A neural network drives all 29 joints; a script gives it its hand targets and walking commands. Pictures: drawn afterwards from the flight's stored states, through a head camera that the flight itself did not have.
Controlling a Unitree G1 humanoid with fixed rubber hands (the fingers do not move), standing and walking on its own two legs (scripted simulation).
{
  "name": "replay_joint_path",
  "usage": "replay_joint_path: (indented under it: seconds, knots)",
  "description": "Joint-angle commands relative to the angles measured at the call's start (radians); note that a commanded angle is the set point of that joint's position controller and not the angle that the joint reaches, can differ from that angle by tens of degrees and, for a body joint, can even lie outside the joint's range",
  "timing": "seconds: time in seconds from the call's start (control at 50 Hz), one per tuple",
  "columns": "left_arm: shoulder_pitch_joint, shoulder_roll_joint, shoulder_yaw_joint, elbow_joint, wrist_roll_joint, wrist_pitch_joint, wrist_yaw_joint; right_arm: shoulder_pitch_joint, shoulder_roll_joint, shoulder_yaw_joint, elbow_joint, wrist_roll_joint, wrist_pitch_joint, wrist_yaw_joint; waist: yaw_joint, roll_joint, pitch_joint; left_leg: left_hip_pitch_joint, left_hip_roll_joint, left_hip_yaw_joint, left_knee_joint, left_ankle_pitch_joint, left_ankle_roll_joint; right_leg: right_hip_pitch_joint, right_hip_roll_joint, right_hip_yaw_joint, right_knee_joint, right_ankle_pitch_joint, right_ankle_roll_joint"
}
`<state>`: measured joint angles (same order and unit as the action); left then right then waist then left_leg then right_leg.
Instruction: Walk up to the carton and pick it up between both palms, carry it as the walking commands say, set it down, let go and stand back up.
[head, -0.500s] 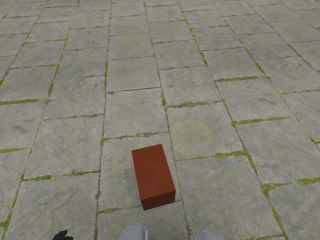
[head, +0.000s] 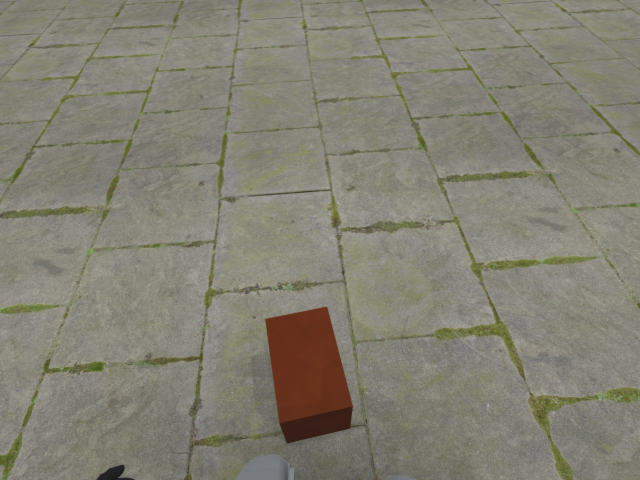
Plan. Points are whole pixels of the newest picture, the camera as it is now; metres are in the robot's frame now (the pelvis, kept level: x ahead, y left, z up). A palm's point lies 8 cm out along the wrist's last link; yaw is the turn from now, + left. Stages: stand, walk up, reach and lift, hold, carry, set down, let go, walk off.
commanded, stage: walk up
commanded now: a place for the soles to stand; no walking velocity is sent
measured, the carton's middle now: (307, 373) +0.50 +0.09 -0.62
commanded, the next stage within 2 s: none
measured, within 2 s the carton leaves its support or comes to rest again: neither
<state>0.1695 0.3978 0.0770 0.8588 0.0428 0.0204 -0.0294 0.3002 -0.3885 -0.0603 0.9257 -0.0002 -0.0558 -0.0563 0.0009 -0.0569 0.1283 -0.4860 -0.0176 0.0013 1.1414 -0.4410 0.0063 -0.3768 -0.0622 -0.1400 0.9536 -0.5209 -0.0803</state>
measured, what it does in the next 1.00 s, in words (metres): steps on the spot: left foot, then right foot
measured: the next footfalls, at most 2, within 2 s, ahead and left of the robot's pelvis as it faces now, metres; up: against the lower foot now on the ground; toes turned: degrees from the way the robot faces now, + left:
left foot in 0.28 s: +0.14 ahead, +0.16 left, +0.00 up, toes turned +1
right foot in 0.56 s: +0.09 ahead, -0.06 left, +0.00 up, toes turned -6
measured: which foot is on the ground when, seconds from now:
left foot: up 0.00-0.26, down 0.28-0.58, up 0.60-0.90, down 0.92-1.00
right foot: down 0.00-0.30, up 0.32-0.54, down 0.56-0.94, up 0.96-1.00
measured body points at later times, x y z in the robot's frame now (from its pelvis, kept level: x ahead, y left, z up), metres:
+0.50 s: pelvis +0.04 +0.03 +0.00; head +0.07 +0.04 +0.45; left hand +0.14 +0.35 -0.12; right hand +0.10 -0.30 -0.10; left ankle +0.10 +0.15 -0.69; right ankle +0.03 -0.06 -0.67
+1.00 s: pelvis +0.05 +0.04 +0.00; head +0.09 +0.05 +0.45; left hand +0.14 +0.36 -0.12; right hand +0.13 -0.28 -0.11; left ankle +0.12 +0.16 -0.69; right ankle +0.05 -0.06 -0.68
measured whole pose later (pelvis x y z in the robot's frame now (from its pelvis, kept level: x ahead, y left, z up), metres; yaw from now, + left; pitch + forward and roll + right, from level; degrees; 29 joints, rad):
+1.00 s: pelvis +0.05 +0.04 +0.00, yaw +5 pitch -3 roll +1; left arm 0.15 0.37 0.08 0.86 0.04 0.03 -0.02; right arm 0.26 -0.39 -0.06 0.95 0.00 -0.08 -0.06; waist 0.00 -0.02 0.13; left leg -0.48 -0.02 0.00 0.87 -0.33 0.02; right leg -0.40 -0.09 -0.13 1.02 -0.55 -0.04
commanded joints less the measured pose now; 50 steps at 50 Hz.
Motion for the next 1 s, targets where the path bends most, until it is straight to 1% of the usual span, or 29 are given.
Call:
replay_joint_path:
  seconds: [0.0,0.08,0.16,0.2,0.22,0.24,0.26,0.28,0.3,0.32,0.36,0.38,0.46,0.5,0.52,0.54,0.56,0.58,0.62,0.66,0.76,0.8,0.84,0.86,0.88,0.9,0.92,0.94,0.98]
  knots:
    - [0.071,0.251,0.088,-0.069,-0.014,-0.06,0.029,0.024,-0.238,-0.054,-0.043,-0.005,-0.017,0.005,0.066,-0.118,-0.037,-0.288,0.034,0.002,-0.017,0.032,0.0,0.329,-0.257,0.276,-0.531,0.422,0.034]
    - [0.123,0.244,0.089,-0.07,-0.012,-0.046,0.039,-0.011,-0.22,-0.045,-0.063,-0.005,-0.013,-0.005,0.102,-0.166,-0.12,-0.28,0.027,0.04,-0.103,-0.02,0.001,0.476,-0.255,0.214,-0.419,0.814,0.02]
    - [0.113,0.25,0.089,-0.076,-0.012,-0.039,0.037,-0.033,-0.223,-0.047,-0.074,-0.009,-0.026,-0.01,0.099,-0.17,-0.116,-0.197,0.05,0.069,-0.214,-0.063,0.021,0.407,-0.3,0.215,-0.377,0.77,-0.051]
    - [0.018,0.26,0.085,-0.095,-0.013,-0.033,0.032,0.031,-0.222,-0.052,-0.044,-0.012,-0.038,-0.01,0.036,-0.157,-0.123,-0.015,0.033,0.084,-0.346,0.021,0.036,0.244,-0.288,0.169,-0.306,0.69,-0.063]
    - [-0.067,0.262,0.086,-0.119,-0.021,-0.029,0.028,0.164,-0.221,-0.062,-0.004,-0.016,-0.046,-0.017,-0.058,-0.101,-0.172,0.192,-0.008,0.107,-0.48,0.143,0.057,0.126,-0.217,0.074,-0.141,0.688,-0.022]
    - [-0.088,0.192,0.071,-0.133,-0.021,-0.024,0.024,0.276,-0.281,-0.081,0.021,-0.04,-0.056,-0.03,-0.131,0.106,-0.205,0.365,0.044,-0.089,-0.562,0.166,0.114,-0.057,-0.125,0.047,0.169,0.585,0.021]
    - [-0.09,0.113,0.061,-0.174,-0.034,-0.024,0.023,0.256,-0.389,-0.102,-0.018,-0.051,-0.061,-0.038,-0.123,0.381,-0.226,0.478,0.269,-0.581,-0.676,0.376,0.249,-0.302,0.041,0.069,0.336,0.097,0.059]
    - [-0.132,0.194,0.08,-0.166,-0.022,-0.009,0.028,0.202,-0.393,-0.094,-0.055,-0.026,-0.049,-0.038,-0.106,0.208,-0.278,0.457,0.356,-0.767,-0.727,0.332,0.324,-0.295,0.022,0.207,0.307,-0.087,0.056]
    - [-0.134,0.239,0.088,-0.142,-0.014,0.002,0.024,0.155,-0.398,-0.098,-0.046,-0.023,-0.044,-0.043,-0.083,0.155,-0.211,0.375,0.364,-0.77,-0.715,0.243,0.362,-0.3,-0.013,0.236,0.34,-0.117,0.07]
    - [-0.122,0.224,0.088,-0.119,-0.019,0.004,0.023,0.098,-0.358,-0.087,-0.067,-0.028,-0.044,-0.048,-0.054,0.077,-0.125,0.254,0.347,-0.739,-0.719,0.202,0.346,-0.289,-0.018,0.24,0.322,-0.11,0.071]
    - [-0.055,0.191,0.082,-0.095,-0.018,-0.001,0.014,0.034,-0.324,-0.071,-0.081,-0.035,-0.045,-0.045,-0.006,0.135,-0.086,0.163,0.285,-0.587,-0.647,0.224,0.273,-0.232,-0.033,0.241,0.222,-0.101,0.052]
    - [-0.049,0.175,0.079,-0.096,-0.019,-0.003,0.011,0.022,-0.308,-0.064,-0.082,-0.047,-0.044,-0.041,-0.012,0.197,-0.093,0.156,0.268,-0.549,-0.628,0.249,0.265,-0.205,-0.03,0.226,0.142,-0.123,0.05]
    - [-0.021,0.195,0.09,-0.083,-0.016,-0.011,0.009,-0.001,-0.337,-0.072,-0.084,-0.044,-0.035,-0.028,-0.012,0.226,-0.122,0.072,0.267,-0.566,-0.625,0.152,0.267,-0.091,0.007,0.19,-0.011,-0.112,0.044]
    - [0.052,0.197,0.097,-0.051,-0.004,-0.029,0.012,-0.078,-0.325,-0.065,-0.097,-0.036,-0.024,-0.021,0.066,0.182,-0.111,-0.151,0.22,-0.48,-0.505,0.136,0.207,0.159,-0.019,0.231,-0.252,0.032,0.029]
    - [0.111,0.263,0.11,-0.043,0.018,-0.04,0.014,-0.071,-0.251,-0.049,-0.101,-0.024,-0.019,-0.02,0.094,-0.047,-0.111,-0.314,0.077,-0.293,-0.248,0.069,0.107,0.268,-0.147,0.472,-0.522,-0.133,0.016]
    - [0.051,0.327,0.114,-0.068,0.012,-0.047,0.018,-0.07,-0.19,-0.028,-0.105,-0.01,-0.016,-0.027,0.082,-0.185,-0.046,-0.414,-0.075,-0.02,-0.075,-0.097,0.035,0.237,-0.364,0.613,-0.727,-0.187,-0.002]
    - [-0.021,0.337,0.112,-0.077,-0.001,-0.046,0.022,-0.056,-0.222,-0.038,-0.089,-0.03,-0.008,-0.032,0.049,-0.05,-0.034,-0.334,-0.024,-0.056,0.017,-0.116,0.02,0.125,-0.41,0.617,-0.738,-0.227,-0.032]
    - [-0.069,0.332,0.118,-0.059,-0.008,-0.045,0.022,-0.038,-0.283,-0.061,-0.055,-0.034,0.002,-0.025,0.032,0.017,-0.016,-0.272,0.006,-0.078,0.072,-0.074,0.02,0.08,-0.382,0.563,-0.721,-0.244,-0.031]
    - [-0.075,0.27,0.097,-0.077,-0.011,-0.041,0.022,0.016,-0.275,-0.07,-0.036,-0.017,0.002,-0.01,0.008,-0.03,0.015,-0.222,0.025,-0.057,0.028,-0.008,0.018,0.078,-0.287,0.409,-0.685,-0.146,0.047]
    - [-0.049,0.249,0.091,-0.088,-0.008,-0.045,0.026,0.02,-0.262,-0.061,-0.03,-0.013,0.0,-0.003,0.025,-0.091,0.022,-0.216,0.031,-0.041,0.003,0.029,0.005,0.124,-0.254,0.338,-0.629,0.016,0.051]
    - [0.04,0.252,0.093,-0.073,-0.005,-0.039,0.027,-0.026,-0.235,-0.046,-0.039,-0.022,-0.022,-0.006,0.084,-0.166,-0.107,-0.224,0.04,0.032,-0.173,-0.109,0.001,0.375,-0.284,0.282,-0.454,0.407,-0.083]
    - [0.062,0.236,0.085,-0.065,-0.008,-0.037,0.031,-0.044,-0.217,-0.042,-0.041,-0.024,-0.032,-0.008,0.089,-0.16,-0.115,-0.189,0.029,0.047,-0.227,-0.108,0.019,0.377,-0.287,0.253,-0.382,0.712,-0.08]
    - [0.002,0.239,0.08,-0.085,-0.014,-0.025,0.033,0.019,-0.208,-0.043,-0.027,-0.02,-0.043,-0.011,0.038,-0.141,-0.157,-0.05,0.017,0.067,-0.362,0.023,0.044,0.293,-0.265,0.179,-0.276,0.728,-0.057]
    - [-0.068,0.237,0.078,-0.097,-0.026,-0.017,0.03,0.096,-0.21,-0.047,0.002,-0.021,-0.051,-0.016,-0.028,-0.091,-0.189,0.124,-0.005,0.079,-0.499,0.177,0.058,0.191,-0.218,0.11,-0.156,0.674,-0.028]
    - [-0.095,0.197,0.068,-0.128,-0.033,-0.014,0.023,0.17,-0.282,-0.073,0.022,-0.039,-0.061,-0.032,-0.078,0.047,-0.223,0.293,0.078,-0.148,-0.575,0.28,0.114,0.006,-0.139,0.072,0.076,0.6,0.018]
    - [-0.129,0.155,0.068,-0.167,-0.042,-0.008,0.022,0.196,-0.4,-0.098,0.004,-0.05,-0.059,-0.04,-0.106,0.265,-0.263,0.403,0.274,-0.583,-0.665,0.408,0.243,-0.224,0.005,0.088,0.253,0.249,0.066]
    - [-0.153,0.203,0.084,-0.149,-0.031,0.004,0.026,0.151,-0.396,-0.091,-0.017,-0.026,-0.05,-0.042,-0.087,0.173,-0.265,0.389,0.363,-0.755,-0.706,0.371,0.327,-0.241,0.013,0.199,0.249,-0.11,0.06]
    - [-0.119,0.218,0.083,-0.122,-0.028,0.015,0.024,0.094,-0.379,-0.087,-0.029,-0.021,-0.048,-0.042,-0.055,0.135,-0.217,0.309,0.372,-0.733,-0.691,0.276,0.352,-0.233,-0.011,0.241,0.27,-0.138,0.063]
    - [-0.086,0.2,0.079,-0.092,-0.017,0.016,0.016,0.013,-0.356,-0.07,-0.047,-0.037,-0.045,-0.047,-0.02,0.156,-0.084,0.138,0.306,-0.646,-0.689,0.102,0.288,-0.229,-0.036,0.238,0.201,-0.113,0.055]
